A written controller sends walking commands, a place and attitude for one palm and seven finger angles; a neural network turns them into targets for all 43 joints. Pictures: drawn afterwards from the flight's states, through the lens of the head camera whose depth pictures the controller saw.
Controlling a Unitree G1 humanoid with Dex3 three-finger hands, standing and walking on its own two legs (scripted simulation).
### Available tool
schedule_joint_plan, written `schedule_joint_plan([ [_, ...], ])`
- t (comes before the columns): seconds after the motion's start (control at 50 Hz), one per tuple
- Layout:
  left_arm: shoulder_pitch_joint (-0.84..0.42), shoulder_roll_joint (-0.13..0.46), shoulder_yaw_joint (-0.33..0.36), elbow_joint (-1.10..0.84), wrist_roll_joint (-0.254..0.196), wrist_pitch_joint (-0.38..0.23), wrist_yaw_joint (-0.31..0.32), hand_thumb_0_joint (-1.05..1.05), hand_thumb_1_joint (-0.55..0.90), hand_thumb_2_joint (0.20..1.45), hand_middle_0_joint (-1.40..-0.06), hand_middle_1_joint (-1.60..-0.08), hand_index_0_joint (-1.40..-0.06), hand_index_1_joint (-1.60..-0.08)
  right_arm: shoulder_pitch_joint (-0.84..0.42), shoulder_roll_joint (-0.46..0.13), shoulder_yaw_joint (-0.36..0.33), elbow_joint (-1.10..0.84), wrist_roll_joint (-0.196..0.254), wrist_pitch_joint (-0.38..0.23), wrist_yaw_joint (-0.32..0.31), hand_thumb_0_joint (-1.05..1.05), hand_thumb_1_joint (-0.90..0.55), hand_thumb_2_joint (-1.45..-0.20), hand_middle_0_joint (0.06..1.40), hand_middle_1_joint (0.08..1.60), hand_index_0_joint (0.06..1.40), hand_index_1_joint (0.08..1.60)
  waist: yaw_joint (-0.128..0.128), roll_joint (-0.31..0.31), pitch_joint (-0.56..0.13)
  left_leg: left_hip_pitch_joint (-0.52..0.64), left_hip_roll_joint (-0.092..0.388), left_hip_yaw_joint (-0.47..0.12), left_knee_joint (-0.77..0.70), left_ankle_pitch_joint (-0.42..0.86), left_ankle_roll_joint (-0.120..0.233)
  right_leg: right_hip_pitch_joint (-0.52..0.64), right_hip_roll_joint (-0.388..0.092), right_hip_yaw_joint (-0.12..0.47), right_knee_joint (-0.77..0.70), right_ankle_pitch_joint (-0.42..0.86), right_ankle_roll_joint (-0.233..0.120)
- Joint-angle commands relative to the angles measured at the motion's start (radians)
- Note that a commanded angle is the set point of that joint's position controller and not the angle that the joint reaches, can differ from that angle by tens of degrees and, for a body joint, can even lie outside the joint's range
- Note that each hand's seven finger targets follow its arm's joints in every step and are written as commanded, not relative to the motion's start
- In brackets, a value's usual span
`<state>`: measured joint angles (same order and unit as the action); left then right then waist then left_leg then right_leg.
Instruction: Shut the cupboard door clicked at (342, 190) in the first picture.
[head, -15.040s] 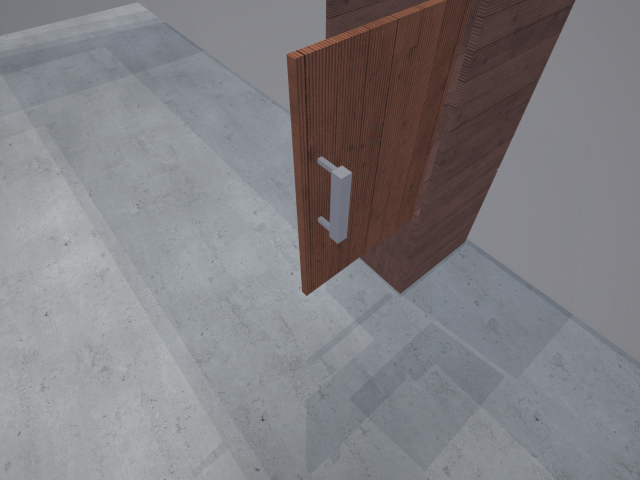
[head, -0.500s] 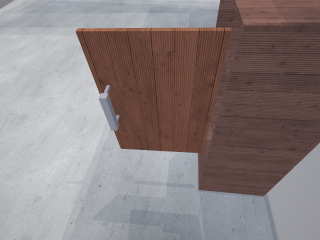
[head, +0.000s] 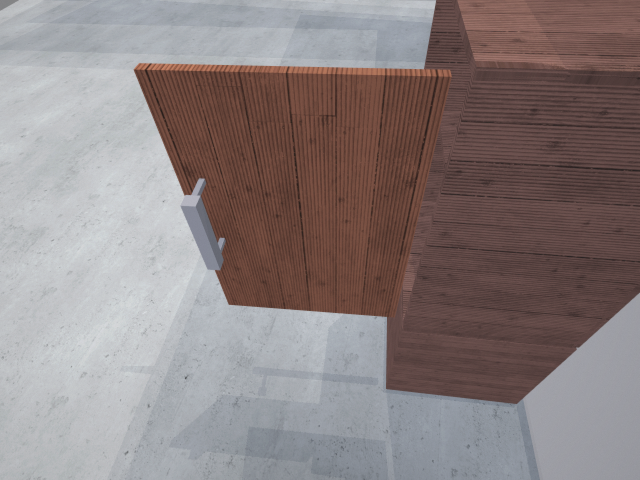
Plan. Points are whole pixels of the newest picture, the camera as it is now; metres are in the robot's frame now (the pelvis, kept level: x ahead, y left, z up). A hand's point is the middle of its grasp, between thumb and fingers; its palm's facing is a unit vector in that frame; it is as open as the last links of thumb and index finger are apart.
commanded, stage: shuffle to correct the standing spot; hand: left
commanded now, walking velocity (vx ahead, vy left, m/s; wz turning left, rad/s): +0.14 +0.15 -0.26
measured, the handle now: (208, 225) +0.51 +0.23 -0.02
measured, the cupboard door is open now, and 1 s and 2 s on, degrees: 91 91 91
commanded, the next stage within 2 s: come to a stop and stand still in 0.08 s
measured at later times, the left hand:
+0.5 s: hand out of the picture +0.06 +0.23 -0.18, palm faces +0.01 -0.97 -0.24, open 7.4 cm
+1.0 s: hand out of the picture +0.03 +0.21 -0.17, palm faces -0.03 -0.97 -0.23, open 7.3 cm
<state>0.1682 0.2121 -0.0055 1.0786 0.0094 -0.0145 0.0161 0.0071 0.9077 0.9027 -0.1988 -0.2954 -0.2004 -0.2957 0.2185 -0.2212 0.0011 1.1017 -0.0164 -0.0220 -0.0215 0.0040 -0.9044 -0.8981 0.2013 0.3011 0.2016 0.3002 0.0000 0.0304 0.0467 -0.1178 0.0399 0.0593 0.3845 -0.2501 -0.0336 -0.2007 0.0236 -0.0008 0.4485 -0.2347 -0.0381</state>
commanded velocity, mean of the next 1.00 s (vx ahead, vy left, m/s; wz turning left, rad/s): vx -0.02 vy -0.01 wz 0.00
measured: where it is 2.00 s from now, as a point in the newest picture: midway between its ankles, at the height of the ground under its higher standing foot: outside the picture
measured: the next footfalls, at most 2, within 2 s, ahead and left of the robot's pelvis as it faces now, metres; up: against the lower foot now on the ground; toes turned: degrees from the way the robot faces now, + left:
none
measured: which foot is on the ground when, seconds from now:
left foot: down 0.00-1.00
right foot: down 0.00-1.00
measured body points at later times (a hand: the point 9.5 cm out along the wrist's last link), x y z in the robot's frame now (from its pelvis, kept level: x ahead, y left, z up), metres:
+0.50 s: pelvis +0.04 +0.04 +0.00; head +0.08 +0.03 +0.44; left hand +0.06 +0.28 -0.16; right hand +0.02 -0.18 -0.17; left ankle -0.03 +0.14 -0.74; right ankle +0.00 -0.09 -0.74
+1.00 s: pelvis -0.03 +0.03 -0.01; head -0.04 +0.02 +0.44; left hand +0.03 +0.26 -0.15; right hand +0.01 -0.21 -0.16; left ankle +0.00 +0.14 -0.74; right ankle +0.00 -0.08 -0.74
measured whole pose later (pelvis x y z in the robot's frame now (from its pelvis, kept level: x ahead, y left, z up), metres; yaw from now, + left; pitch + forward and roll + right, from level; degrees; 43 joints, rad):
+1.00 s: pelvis -0.03 +0.03 -0.01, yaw -2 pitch -2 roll +0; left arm 0.27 0.17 0.00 0.99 0.02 0.01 0.03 0.01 0.92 0.90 -0.20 -0.30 -0.20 -0.30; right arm 0.26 -0.18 -0.02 0.99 -0.02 0.00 -0.01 0.00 -0.91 -0.90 0.20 0.30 0.20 0.30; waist -0.01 0.02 0.00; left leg -0.23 0.02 0.07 0.50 -0.25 0.01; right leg -0.25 0.00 -0.02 0.52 -0.26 -0.02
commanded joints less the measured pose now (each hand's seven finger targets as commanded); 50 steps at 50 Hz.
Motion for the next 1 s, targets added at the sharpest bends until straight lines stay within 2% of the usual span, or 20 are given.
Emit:
schedule_joint_plan([
  [0.0,0.071,0.15,0.04,-0.039,0.006,-0.01,0.007,0.0,0.9,0.9,-0.2,-0.3,-0.2,-0.3,0.096,-0.079,-0.015,-0.031,-0.008,0.003,0.005,0.0,-0.9,-0.9,0.2,0.3,0.2,0.3,0.007,-0.1,-0.007,-0.07,0.025,0.0,0.006,-0.058,0.027,0.023,-0.161,0.217,-0.139,-0.027,-0.051],
  [0.08,0.113,0.159,0.058,-0.043,0.009,-0.009,0.008,0.0,0.9,0.9,-0.2,-0.3,-0.2,-0.3,0.111,-0.061,-0.017,-0.043,-0.006,0.004,0.008,0.0,-0.9,-0.9,0.2,0.3,0.2,0.3,0.016,-0.15,0.03,-0.124,-0.001,0.017,0.064,-0.089,0.025,0.027,-0.209,0.285,-0.176,-0.044,-0.09],
  [0.16,0.122,0.145,0.068,-0.055,0.01,-0.008,0.01,0.0,0.9,0.9,-0.2,-0.3,-0.2,-0.3,0.158,-0.05,-0.018,-0.038,-0.004,-0.004,0.006,0.0,-0.9,-0.9,0.2,0.3,0.2,0.3,0.006,-0.099,0.034,-0.083,0.009,0.013,0.029,-0.042,0.032,0.003,-0.189,0.228,-0.101,0.039,-0.088],
  [0.18,0.118,0.128,0.064,-0.055,0.009,-0.007,0.012,0.0,0.9,0.9,-0.2,-0.3,-0.2,-0.3,0.176,-0.047,-0.016,-0.032,-0.005,-0.01,0.003,0.0,-0.9,-0.9,0.2,0.3,0.2,0.3,-0.002,-0.06,0.026,-0.044,0.029,-0.003,-0.005,0.026,0.038,-0.014,-0.16,0.183,-0.049,0.087,-0.075],
  [0.22,0.107,0.073,0.046,-0.058,0.008,-0.005,0.014,0.0,0.9,0.9,-0.2,-0.3,-0.2,-0.3,0.203,-0.069,-0.02,-0.021,-0.005,-0.022,-0.007,0.0,-0.9,-0.9,0.2,0.3,0.2,0.3,-0.007,0.048,-0.004,0.046,0.11,-0.055,-0.009,0.381,0.069,-0.046,-0.082,0.051,0.07,0.136,-0.027],
  [0.28,0.125,0.065,0.04,-0.042,0.002,-0.003,0.024,0.0,0.9,0.9,-0.2,-0.3,-0.2,-0.3,0.172,-0.093,-0.026,-0.025,0.003,-0.025,-0.028,0.0,-0.9,-0.9,0.2,0.3,0.2,0.3,0.009,0.085,-0.015,0.098,0.144,-0.07,0.021,0.827,0.085,-0.026,-0.069,0.023,0.077,0.158,-0.001],
  [0.36,0.142,0.053,0.041,-0.025,-0.003,0.005,0.033,0.0,0.9,0.9,-0.2,-0.3,-0.2,-0.3,0.174,-0.064,-0.033,-0.021,0.008,-0.016,-0.042,0.0,-0.9,-0.9,0.2,0.3,0.2,0.3,0.001,0.042,-0.047,0.139,0.136,-0.062,0.052,0.929,0.07,-0.008,-0.085,0.017,0.092,0.296,0.011],
  [0.44,0.12,0.041,0.049,-0.045,0.001,0.017,0.034,0.0,0.9,0.9,-0.2,-0.3,-0.2,-0.3,0.175,-0.053,-0.046,-0.022,0.003,-0.003,-0.046,0.0,-0.9,-0.9,0.2,0.3,0.2,0.3,-0.006,0.05,-0.043,0.159,0.167,-0.077,0.055,0.955,0.095,-0.059,-0.075,-0.009,0.126,0.172,0.021],
  [0.52,0.11,0.036,0.059,-0.07,0.006,0.025,0.027,0.0,0.9,0.9,-0.2,-0.3,-0.2,-0.3,0.148,-0.055,-0.059,-0.037,-0.003,0.006,-0.045,0.0,-0.9,-0.9,0.2,0.3,0.2,0.3,0.0,0.061,-0.042,0.132,0.176,-0.079,0.064,0.855,0.116,-0.066,-0.081,-0.025,0.112,0.122,0.02],
  [0.58,0.144,0.055,0.061,-0.057,0.009,0.015,0.029,0.0,0.9,0.9,-0.2,-0.3,-0.2,-0.3,0.125,-0.02,-0.054,-0.046,-0.001,0.009,-0.04,0.0,-0.9,-0.9,0.2,0.3,0.2,0.3,0.01,-0.047,-0.07,0.008,0.099,-0.026,0.098,0.492,0.069,0.056,-0.143,0.046,0.07,0.487,-0.005],
  [0.6,0.2,0.101,0.057,-0.029,0.014,-0.003,0.057,0.0,0.9,0.9,-0.2,-0.3,-0.2,-0.3,0.059,-0.107,-0.07,-0.108,0.024,0.002,-0.023,0.0,-0.9,-0.9,0.2,0.3,0.2,0.3,0.017,-0.097,-0.182,0.015,0.109,0.013,0.293,0.59,0.034,0.071,-0.158,0.044,0.036,0.766,0.032],
  [0.62,0.19,0.109,0.066,-0.087,0.011,-0.013,0.058,0.0,0.9,0.9,-0.2,-0.3,-0.2,-0.3,0.09,-0.042,-0.062,-0.15,0.011,-0.002,-0.01,0.0,-0.9,-0.9,0.2,0.3,0.2,0.3,0.005,-0.151,-0.194,-0.134,0.054,-0.006,0.291,0.212,0.044,0.2,-0.209,0.102,0.093,0.884,-0.02],
  [0.64,0.179,0.115,0.067,-0.086,0.009,-0.028,0.053,0.0,0.9,0.9,-0.2,-0.3,-0.2,-0.3,0.037,0.006,-0.048,-0.168,0.008,-0.002,-0.005,0.0,-0.9,-0.9,0.2,0.3,0.2,0.3,0.027,-0.122,-0.222,-0.229,-0.001,0.008,0.269,-0.079,0.043,0.31,-0.275,0.177,0.106,1.054,-0.074],
  [0.68,0.156,0.1,0.048,-0.104,0.014,-0.032,0.051,0.0,0.9,0.9,-0.2,-0.3,-0.2,-0.3,0.038,0.022,-0.041,-0.167,0.014,0.003,-0.002,0.0,-0.9,-0.9,0.2,0.3,0.2,0.3,0.003,-0.166,-0.17,-0.205,-0.002,-0.01,0.232,-0.175,0.04,0.219,-0.267,0.151,0.068,0.944,-0.097],
  [0.72,0.081,0.095,0.038,-0.126,0.007,-0.025,0.046,0.0,0.9,0.9,-0.2,-0.3,-0.2,-0.3,0.111,0.006,-0.042,-0.14,0.013,0.007,-0.002,0.0,-0.9,-0.9,0.2,0.3,0.2,0.3,-0.049,-0.138,-0.121,-0.07,0.004,-0.021,0.092,-0.013,0.043,0.064,-0.207,0.105,0.057,0.597,-0.061],
  [0.74,0.067,0.081,0.033,-0.131,0.001,-0.022,0.041,0.0,0.9,0.9,-0.2,-0.3,-0.2,-0.3,0.121,-0.008,-0.044,-0.125,0.005,0.003,0.0,0.0,-0.9,-0.9,0.2,0.3,0.2,0.3,-0.044,-0.025,-0.094,-0.008,0.033,-0.036,0.074,0.129,0.051,-0.007,-0.157,0.079,0.059,0.415,-0.041],
  [0.76,0.067,0.072,0.032,-0.141,-0.003,-0.016,0.038,0.0,0.9,0.9,-0.2,-0.3,-0.2,-0.3,0.113,-0.039,-0.042,-0.135,0.0,0.001,-0.001,0.0,-0.9,-0.9,0.2,0.3,0.2,0.3,-0.035,0.02,-0.042,-0.057,0.082,-0.087,0.063,0.175,0.068,-0.051,-0.116,0.061,0.027,0.204,-0.015],
  [0.82,0.077,0.077,0.029,-0.139,0.009,-0.001,0.029,0.0,0.9,0.9,-0.2,-0.3,-0.2,-0.3,0.046,-0.039,-0.032,-0.157,-0.005,0.01,0.007,0.0,-0.9,-0.9,0.2,0.3,0.2,0.3,-0.013,0.016,0.133,-0.188,0.06,-0.103,-0.012,-0.12,0.066,-0.141,-0.098,0.099,-0.088,-0.187,-0.012],
  [0.86,0.092,0.086,0.027,-0.137,0.01,-0.002,0.023,0.0,0.9,0.9,-0.2,-0.3,-0.2,-0.3,0.064,-0.048,-0.032,-0.158,-0.009,0.013,0.01,0.0,-0.9,-0.9,0.2,0.3,0.2,0.3,-0.016,-0.02,0.153,-0.186,0.044,-0.095,-0.022,-0.162,0.063,-0.173,-0.099,0.115,-0.121,-0.256,-0.014],
  [0.98,0.122,0.103,0.038,-0.15,0.011,0.004,0.015,0.0,0.9,0.9,-0.2,-0.3,-0.2,-0.3,0.121,-0.066,-0.034,-0.147,-0.015,0.021,0.014,0.0,-0.9,-0.9,0.2,0.3,0.2,0.3,-0.024,-0.104,0.058,-0.148,0.013,-0.067,0.019,-0.187,0.063,-0.203,-0.111,0.14,-0.155,-0.384,-0.01],
])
